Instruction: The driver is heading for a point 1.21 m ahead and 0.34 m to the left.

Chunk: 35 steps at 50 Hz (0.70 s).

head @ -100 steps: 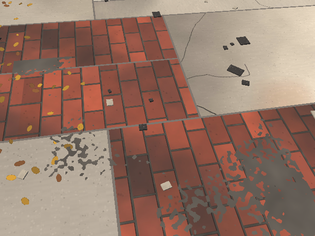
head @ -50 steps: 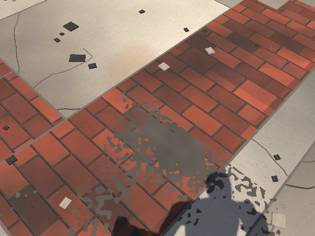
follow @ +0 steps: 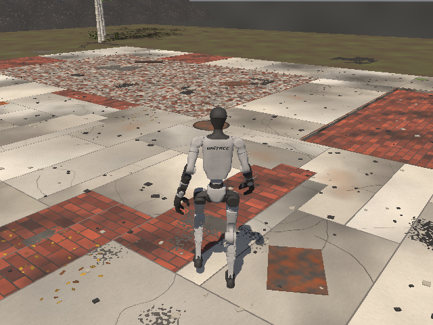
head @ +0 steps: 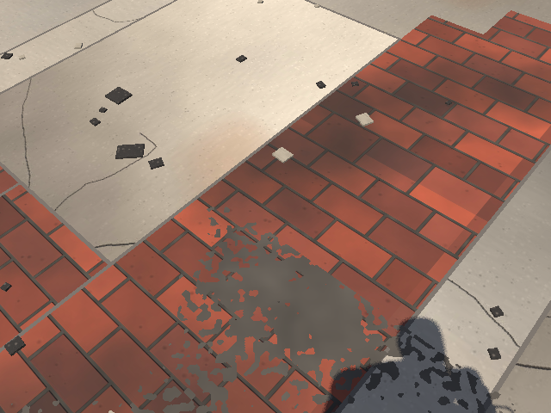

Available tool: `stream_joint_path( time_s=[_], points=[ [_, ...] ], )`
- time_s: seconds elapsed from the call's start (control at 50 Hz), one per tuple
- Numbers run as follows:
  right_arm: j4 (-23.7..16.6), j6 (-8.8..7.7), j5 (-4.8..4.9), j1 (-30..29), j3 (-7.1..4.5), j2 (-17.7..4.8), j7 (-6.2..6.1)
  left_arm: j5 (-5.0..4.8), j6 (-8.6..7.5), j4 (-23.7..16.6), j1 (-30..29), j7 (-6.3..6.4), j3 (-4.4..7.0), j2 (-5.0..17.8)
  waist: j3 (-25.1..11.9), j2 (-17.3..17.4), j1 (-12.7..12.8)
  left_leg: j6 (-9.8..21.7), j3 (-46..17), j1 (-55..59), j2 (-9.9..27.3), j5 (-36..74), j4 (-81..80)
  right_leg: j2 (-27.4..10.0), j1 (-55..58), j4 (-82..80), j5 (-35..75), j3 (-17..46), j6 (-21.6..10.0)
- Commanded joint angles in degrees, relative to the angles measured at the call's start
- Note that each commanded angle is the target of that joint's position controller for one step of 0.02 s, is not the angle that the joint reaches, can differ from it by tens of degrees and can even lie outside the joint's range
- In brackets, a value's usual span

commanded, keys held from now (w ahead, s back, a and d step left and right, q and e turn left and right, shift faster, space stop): w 0.56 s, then no key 0.10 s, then q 0.34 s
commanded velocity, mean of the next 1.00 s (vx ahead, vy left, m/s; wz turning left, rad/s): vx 0.36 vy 0.00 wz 0.09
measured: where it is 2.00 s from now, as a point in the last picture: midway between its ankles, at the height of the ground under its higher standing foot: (251, 334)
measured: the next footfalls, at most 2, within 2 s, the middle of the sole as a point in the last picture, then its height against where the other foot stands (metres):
left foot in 0.20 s outside the picture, level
right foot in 0.72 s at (345, 375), level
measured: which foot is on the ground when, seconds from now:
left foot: up 0.00-0.18, down 0.20-0.74, up 0.76-1.00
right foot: down 0.00-0.22, up 0.24-0.70, down 0.72-1.00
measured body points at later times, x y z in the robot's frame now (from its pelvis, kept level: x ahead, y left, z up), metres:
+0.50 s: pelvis +0.26 +0.07 +0.00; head +0.28 +0.08 +0.45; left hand +0.42 +0.34 -0.10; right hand +0.30 -0.20 -0.11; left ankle +0.25 +0.15 -0.74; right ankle +0.40 -0.11 -0.67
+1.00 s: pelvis +0.45 +0.03 -0.01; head +0.50 +0.03 +0.44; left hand +0.57 +0.32 -0.12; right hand +0.59 -0.24 -0.12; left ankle +0.46 +0.17 -0.69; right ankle +0.54 -0.07 -0.74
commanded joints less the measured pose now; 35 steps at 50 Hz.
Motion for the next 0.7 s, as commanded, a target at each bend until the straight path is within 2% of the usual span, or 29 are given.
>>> stream_joint_path(
  time_s=[0.02, 0.06, 0.12, 0.14, 0.16, 0.18, 0.2, 0.22, 0.24, 0.26, 0.28, 0.3, 0.32, 0.34, 0.38, 0.42, 0.46, 0.52, 0.56, 0.62, 0.66, 0.68, 0.7],
  points=[
    [-7.3, -1.08, -0.27, -10.1, 1.12, 0.6, 1.62, -0.17, -0.24, -3.7, -2.5, 1.18, 1.48, 9.4, 4.5, -6.5, 0.5, -1.6, 1.6, -3.7, -0.1, 9.1, -14.2, -11.4, -1.8, -8.6, 16.7, 7.6, -8.9],
    [-8.2, -0.89, 0.16, -11.9, 0.74, -1.1, 1.47, -0.34, -0.54, -2.9, -0.5, 1.28, 2.02, 11.7, 5.1, -7.7, 0.9, -1.5, 2.0, 2.2, -1.7, 13.2, -19.7, -12.8, -4.0, -10.2, 15.6, 7.3, -8.6],
    [-8.7, -0.72, 0.4, -11.7, -0.32, -4.1, 1.01, -1.0, -0.57, -2.0, -0.4, 1.1, 2.35, 12.1, 5.9, -7.9, -1.0, 1.0, 0.2, 4.1, -2.0, 14.4, -23.9, -15.6, 0.1, -8.0, 21.8, 6.7, -6.8],
    [-8.4, -0.69, 0.24, -10.0, -0.86, -5.2, 0.82, -0.85, -0.4, -2.0, -0.7, 1.06, 2.52, 12.4, 4.3, -8.1, -2.5, 2.2, 0.6, 6.8, -2.9, 13.5, -24.4, -15.7, 1.8, -4.8, 30.2, 5.8, -6.0],
    [-7.4, -0.54, 0.0, -6.1, -1.62, -6.4, 0.52, -0.64, -0.09, -2.0, -1.1, 1.06, 2.72, 12.9, 1.1, -8.5, -5.1, 3.5, 1.8, 12.5, -4.3, 12.6, -24.6, -14.9, 2.6, 1.0, 39.9, 4.3, -5.0],
    [-4.9, -0.18, -0.04, 2.0, -2.82, -8.2, 0.02, -0.26, 0.33, -2.1, -1.2, 1.12, 2.59, 12.6, -4.0, -7.8, -9.2, 5.0, 3.2, 23.2, -5.9, 11.8, -24.5, -12.8, 0.3, 11.0, 46.4, 2.3, -3.7],
    [-2.6, 0.35, -0.05, 11.5, -3.73, -9.9, -0.67, 0.63, 0.45, -3.1, -1.3, 1.33, 1.96, 11.2, -10.1, -5.6, -13.4, 6.9, -1.8, 38.5, -1.1, 10.3, -22.2, -10.6, -9.7, 25.1, 37.8, 1.4, -2.0],
    [-1.6, 0.46, -1.63, 16.1, -4.74, -16.4, -0.69, 0.77, -0.26, -4.7, 6.2, 0.99, -0.41, 2.5, -20.0, 12.4, -9.6, 15.8, -30.3, 56.5, 15.1, -5.8, -28.9, -0.5, -28.9, 50.0, 2.5, 0.2, 1.9],
    [-1.6, 0.39, -1.3, 15.8, -3.39, -11.5, -0.35, -0.33, -1.61, -3.7, 5.0, 0.45, 0.07, 5.8, -22.1, 12.8, -10.3, 16.7, -47.6, 54.6, 17.8, -17.0, -41.2, 1.0, -35.1, 58.5, -14.9, 8.5, 1.4],
    [-1.7, 0.07, -0.94, 10.5, -2.5, -9.1, -0.23, -2.21, -2.02, -5.6, -1.3, 0.14, 1.58, 10.3, -10.6, 8.3, -9.2, 13.9, -40.1, 45.9, 16.6, -18.9, -42.7, -2.5, -40.6, 61.3, -11.2, 7.3, 0.7],
    [-1.9, -0.12, -0.87, 6.6, -2.15, -8.0, -0.08, -2.19, -2.23, -6.7, -5.3, 0.32, 1.51, 10.4, -4.9, 3.4, -7.6, 12.6, -31.9, 37.3, 14.5, -12.5, -43.2, -5.5, -39.7, 59.1, -5.8, 5.3, 0.1],
    [-1.8, -0.38, -1.33, 4.0, -1.87, -6.8, 0.22, -1.24, -2.14, -6.9, -6.9, 0.63, 1.53, 9.6, -1.7, 0.9, -5.7, 12.0, -25.2, 30.1, 11.8, -4.9, -44.0, -7.5, -37.6, 55.8, -1.9, 4.6, 0.2],
    [-1.8, -0.88, -1.99, 2.2, -1.64, -5.7, 0.36, -0.66, -1.6, -6.6, -5.6, 0.81, 1.66, 8.8, -1.5, 2.4, -3.6, 11.3, -20.6, 25.7, 9.5, -0.1, -45.3, -9.5, -33.7, 53.1, 1.2, 5.2, 0.2],
    [-1.6, -1.26, -2.0, 1.3, -1.61, -5.1, 0.43, -0.51, -0.95, -5.9, -4.4, 0.88, 1.52, 7.8, -1.9, 3.3, -2.5, 11.5, -18.2, 23.3, 8.2, 1.9, -46.9, -10.0, -31.1, 51.8, 2.7, 5.1, 0.6],
    [-0.3, -2.15, -1.49, 2.0, -1.64, -5.0, 0.46, -0.16, 0.14, -5.7, -4.3, 1.16, 1.34, 6.6, -1.3, 2.8, -1.8, 12.6, -14.6, 21.0, 7.7, 5.7, -48.8, -10.4, -30.9, 49.2, 4.2, 4.4, 1.5],
    [1.0, -2.4, -1.47, 3.7, -1.94, -6.1, 0.1, 0.39, 0.5, -7.5, -8.7, 1.39, 1.33, 6.5, 1.1, 1.5, -2.5, 13.2, -12.7, 21.2, 7.7, 7.3, -50.5, -10.9, -35.3, 43.9, 8.4, 4.4, 2.6],
    [2.1, -2.07, -1.35, 5.9, -2.13, -7.0, -0.48, 0.77, 0.15, -9.0, -13.2, 1.28, 1.2, 6.3, 2.2, 0.4, -3.8, 13.1, -11.2, 23.5, 7.6, 9.2, -51.1, -10.8, -38.8, 37.1, 14.3, 4.3, 3.5],
    [3.2, -1.43, -0.94, 8.1, -2.28, -8.0, -1.17, 0.57, -0.83, -10.4, -18.6, 0.54, 0.68, 5.2, 3.0, 0.1, -5.9, 11.2, -7.2, 25.0, 6.1, 11.8, -51.0, -9.2, -37.4, 25.7, 22.8, 2.7, 3.7],
    [4.5, -1.02, -0.6, 10.7, -2.44, -8.8, -1.48, 0.27, -1.3, -11.6, -22.7, -0.05, 0.26, 4.6, 3.6, -0.1, -7.6, 10.8, -6.2, 26.7, 6.4, 11.8, -50.8, -8.1, -36.3, 20.5, 25.3, 1.5, 3.7],
    [6.5, 0.31, -0.84, 13.3, -2.22, -8.5, -1.84, 0.56, -2.08, -13.4, -27.1, -1.23, -0.06, 4.1, 4.1, -0.1, -8.9, 10.1, -4.5, 30.8, 6.7, 23.6, -45.9, -5.7, -34.2, 14.4, 25.4, 0.3, 2.9],
    [7.2, 1.24, -0.93, 13.5, -2.26, -8.8, -2.11, 0.63, -2.46, -13.9, -26.9, -2.0, 0.27, 5.1, 2.1, 1.6, -8.0, 8.8, -4.8, 34.4, 7.6, 30.1, -41.3, -4.3, -31.7, 12.1, 22.6, 0.5, 1.5],
    [7.4, 1.55, -0.83, 13.3, -2.32, -8.9, -2.25, 0.87, -2.56, -13.6, -25.5, -2.1, 0.69, 6.2, 0.9, 2.5, -6.9, 8.1, -6.1, 35.5, 7.8, 33.0, -38.6, -3.5, -29.1, 11.0, 20.8, 0.9, 0.6],
    [7.3, 1.82, -0.67, 12.1, -2.44, -9.4, -2.42, 1.23, -2.69, -12.8, -22.1, -1.91, 1.3, 7.6, -1.1, 3.2, -4.7, 7.1, -6.9, 36.2, 7.2, 38.5, -34.3, -2.3, -24.7, 9.6, 19.6, 0.6, -0.4]
  ],
)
